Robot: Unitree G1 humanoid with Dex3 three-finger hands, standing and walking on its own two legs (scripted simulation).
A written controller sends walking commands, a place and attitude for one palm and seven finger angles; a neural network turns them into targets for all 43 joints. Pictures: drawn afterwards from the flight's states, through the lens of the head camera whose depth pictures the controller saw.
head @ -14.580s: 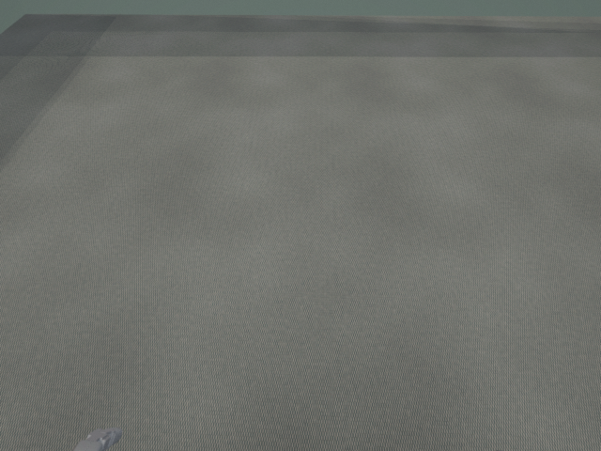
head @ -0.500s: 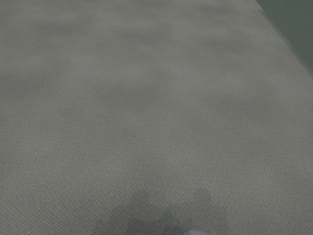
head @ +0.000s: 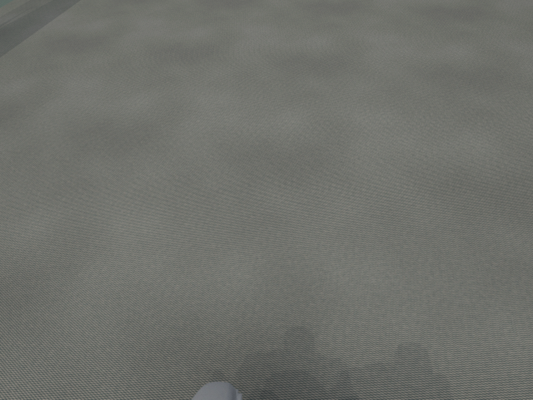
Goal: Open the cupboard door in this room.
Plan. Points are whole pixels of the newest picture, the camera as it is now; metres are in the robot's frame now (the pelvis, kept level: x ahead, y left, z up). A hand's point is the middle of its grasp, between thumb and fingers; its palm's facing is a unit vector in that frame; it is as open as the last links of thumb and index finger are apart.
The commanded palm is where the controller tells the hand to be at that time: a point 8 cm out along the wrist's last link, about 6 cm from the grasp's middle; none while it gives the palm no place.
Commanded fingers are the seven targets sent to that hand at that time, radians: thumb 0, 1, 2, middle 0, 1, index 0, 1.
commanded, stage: turn or walk to find it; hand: left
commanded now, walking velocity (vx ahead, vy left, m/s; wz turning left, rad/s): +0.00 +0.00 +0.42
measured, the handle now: out of the picture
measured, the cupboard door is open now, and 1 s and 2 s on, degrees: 0 0 0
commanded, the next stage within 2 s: none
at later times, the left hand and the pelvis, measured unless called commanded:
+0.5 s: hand out of the picture +0.00 +0.27 -0.17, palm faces +0.23 -0.94 -0.26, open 7.4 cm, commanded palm none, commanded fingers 0.00 0.90 0.90 -0.20 -0.30 -0.20 -0.30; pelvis -0.02 +0.04 +0.00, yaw +11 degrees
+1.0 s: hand out of the picture -0.06 +0.20 -0.16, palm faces +0.43 -0.87 -0.26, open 7.3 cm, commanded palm none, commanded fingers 0.00 0.90 0.90 -0.20 -0.30 -0.20 -0.30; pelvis -0.03 +0.00 +0.00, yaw +25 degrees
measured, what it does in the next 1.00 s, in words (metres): steps on the spot, turning left: left foot, then right foot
